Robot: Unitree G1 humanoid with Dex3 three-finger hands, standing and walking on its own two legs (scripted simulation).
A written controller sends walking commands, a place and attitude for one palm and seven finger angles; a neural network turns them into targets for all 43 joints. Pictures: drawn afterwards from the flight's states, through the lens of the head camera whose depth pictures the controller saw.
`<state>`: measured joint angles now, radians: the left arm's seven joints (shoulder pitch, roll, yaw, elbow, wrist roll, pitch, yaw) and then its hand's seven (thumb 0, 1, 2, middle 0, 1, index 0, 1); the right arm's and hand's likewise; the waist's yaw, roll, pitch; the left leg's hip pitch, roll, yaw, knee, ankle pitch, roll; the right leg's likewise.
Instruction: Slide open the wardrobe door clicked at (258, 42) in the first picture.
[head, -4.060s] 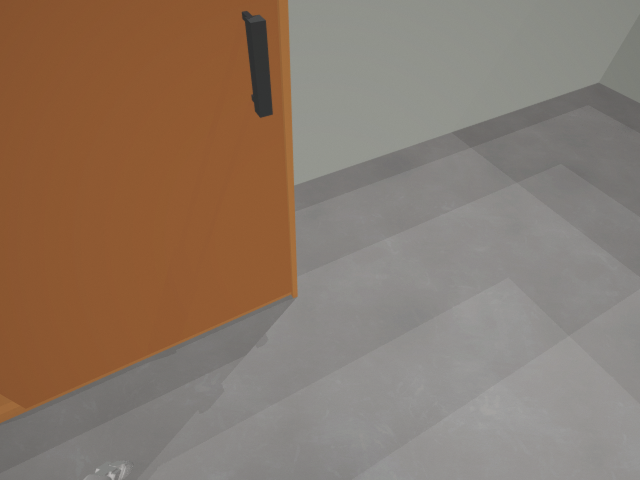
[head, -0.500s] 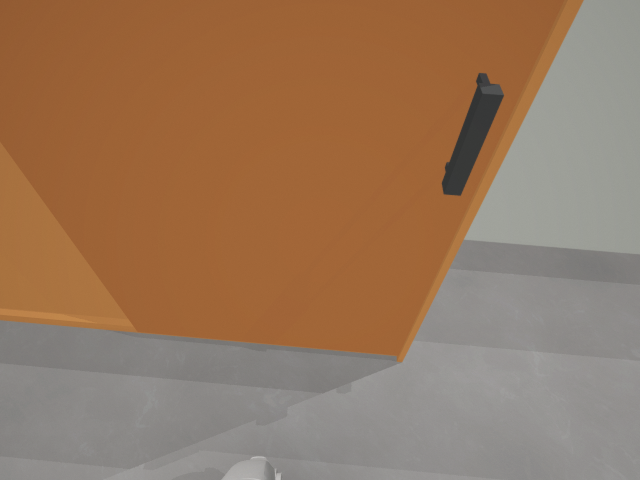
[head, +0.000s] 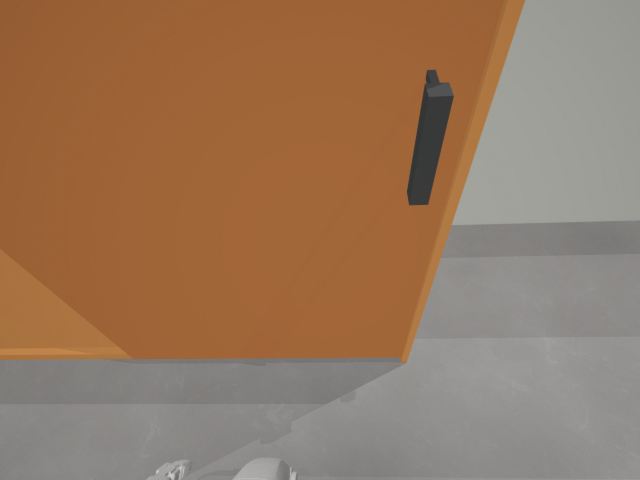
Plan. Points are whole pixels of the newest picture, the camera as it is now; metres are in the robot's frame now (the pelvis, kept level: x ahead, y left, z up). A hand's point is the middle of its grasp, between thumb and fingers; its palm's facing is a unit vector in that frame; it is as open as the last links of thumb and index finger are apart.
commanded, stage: come to a stop and stand still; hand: right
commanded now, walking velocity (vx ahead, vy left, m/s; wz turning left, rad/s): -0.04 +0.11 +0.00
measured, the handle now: (424, 141) +0.51 -0.12 +0.14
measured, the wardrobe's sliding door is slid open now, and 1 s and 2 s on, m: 0.00 0.00 0.00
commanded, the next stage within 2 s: look again from close up in 1.38 s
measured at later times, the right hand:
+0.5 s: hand out of the picture -0.04 -0.12 -0.17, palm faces +0.03 +0.98 -0.19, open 7.3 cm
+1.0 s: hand out of the picture -0.07 -0.13 -0.18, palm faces +0.05 +0.98 -0.17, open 7.4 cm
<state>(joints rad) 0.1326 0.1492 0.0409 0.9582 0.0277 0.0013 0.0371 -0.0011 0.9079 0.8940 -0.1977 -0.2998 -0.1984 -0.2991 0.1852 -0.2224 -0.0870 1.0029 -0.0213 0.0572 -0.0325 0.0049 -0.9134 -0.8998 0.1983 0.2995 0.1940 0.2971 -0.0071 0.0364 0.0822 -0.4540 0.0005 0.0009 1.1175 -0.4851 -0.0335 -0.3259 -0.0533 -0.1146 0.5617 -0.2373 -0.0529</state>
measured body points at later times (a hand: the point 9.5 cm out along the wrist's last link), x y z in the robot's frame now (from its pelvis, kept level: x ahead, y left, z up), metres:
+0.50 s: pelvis -0.05 +0.05 +0.00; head -0.05 +0.06 +0.45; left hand -0.08 +0.28 -0.16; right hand -0.04 -0.17 -0.16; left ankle -0.08 +0.16 -0.73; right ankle -0.02 -0.09 -0.74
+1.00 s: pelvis -0.07 +0.03 +0.00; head -0.07 +0.03 +0.45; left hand -0.05 +0.26 -0.16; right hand -0.07 -0.18 -0.16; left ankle -0.08 +0.16 -0.73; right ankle -0.02 -0.09 -0.73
